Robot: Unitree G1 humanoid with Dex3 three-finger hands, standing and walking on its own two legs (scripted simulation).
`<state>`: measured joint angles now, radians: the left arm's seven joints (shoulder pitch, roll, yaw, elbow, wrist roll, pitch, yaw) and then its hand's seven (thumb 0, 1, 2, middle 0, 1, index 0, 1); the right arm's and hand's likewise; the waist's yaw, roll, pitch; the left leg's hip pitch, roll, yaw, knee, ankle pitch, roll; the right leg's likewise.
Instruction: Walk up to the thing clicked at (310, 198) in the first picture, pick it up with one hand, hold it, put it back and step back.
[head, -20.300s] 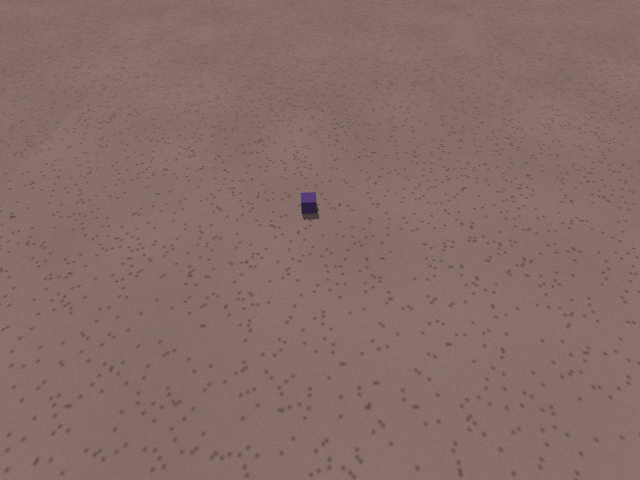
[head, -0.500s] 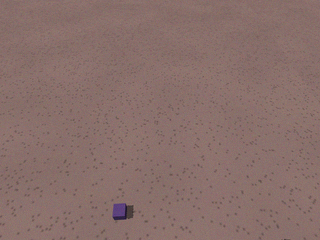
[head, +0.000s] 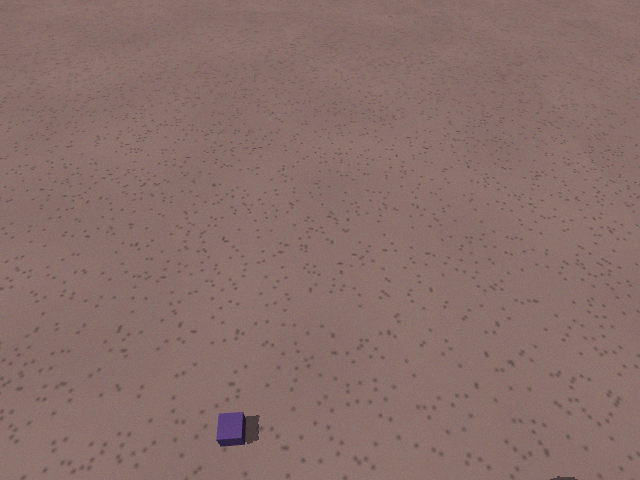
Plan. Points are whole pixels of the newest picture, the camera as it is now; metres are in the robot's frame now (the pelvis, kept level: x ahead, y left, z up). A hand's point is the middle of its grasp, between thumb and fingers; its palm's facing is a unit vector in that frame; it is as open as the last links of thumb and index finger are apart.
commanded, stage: stand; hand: left
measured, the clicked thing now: (231, 429) +0.40 +0.26 -0.75
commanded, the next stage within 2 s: walk up in 0.06 s
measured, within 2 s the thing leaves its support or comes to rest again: neither
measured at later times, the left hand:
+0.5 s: hand out of the picture -0.04 +0.23 -0.15, palm faces -0.03 -0.90 -0.43, open 7.4 cm
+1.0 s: hand out of the picture -0.17 +0.27 -0.16, palm faces +0.10 -0.91 -0.40, open 7.4 cm
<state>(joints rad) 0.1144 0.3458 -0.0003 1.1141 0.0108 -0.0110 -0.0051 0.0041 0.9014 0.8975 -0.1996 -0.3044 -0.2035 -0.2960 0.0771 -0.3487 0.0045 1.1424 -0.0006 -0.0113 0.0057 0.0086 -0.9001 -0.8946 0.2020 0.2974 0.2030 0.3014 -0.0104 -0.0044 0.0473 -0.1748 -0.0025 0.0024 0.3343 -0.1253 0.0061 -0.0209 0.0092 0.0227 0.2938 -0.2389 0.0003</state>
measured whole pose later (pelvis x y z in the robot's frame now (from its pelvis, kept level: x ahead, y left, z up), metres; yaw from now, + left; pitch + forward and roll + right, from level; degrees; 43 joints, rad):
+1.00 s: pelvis -0.24 -0.02 -0.02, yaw +4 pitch -2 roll -1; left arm 0.18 0.40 0.09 0.85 0.01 0.06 0.02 0.01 0.90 0.90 -0.20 -0.30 -0.21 -0.30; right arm 0.12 -0.36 -0.04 0.88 -0.04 0.08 0.00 0.01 -0.90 -0.89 0.20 0.30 0.21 0.30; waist 0.01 -0.01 0.13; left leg -0.30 0.02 -0.03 0.58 -0.25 0.02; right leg -0.47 0.11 0.09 1.22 -0.49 -0.01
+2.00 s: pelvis -0.33 -0.01 -0.02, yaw +3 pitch -3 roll +0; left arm 0.15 0.35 0.05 0.95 0.02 -0.01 -0.02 0.01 0.90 0.90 -0.20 -0.30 -0.21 -0.30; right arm 0.23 -0.39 -0.04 0.99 -0.02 -0.02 0.00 0.01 -0.90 -0.89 0.20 0.30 0.20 0.30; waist 0.01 0.02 0.08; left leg -0.25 0.01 -0.02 0.57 -0.30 0.00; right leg -0.26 -0.04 -0.04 0.58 -0.28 0.01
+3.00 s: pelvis -0.32 -0.01 +0.00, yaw +1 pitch -3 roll +0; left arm 0.10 0.35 0.00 1.14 0.01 -0.01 -0.01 0.00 0.90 0.90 -0.20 -0.30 -0.20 -0.30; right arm 0.11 -0.35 -0.01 1.14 -0.01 0.00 0.01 0.01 -0.90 -0.89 0.20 0.30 0.20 0.30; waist -0.01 0.01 0.06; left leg -0.10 0.03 0.01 0.31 -0.16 -0.03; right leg -0.12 -0.02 -0.01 0.33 -0.15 0.01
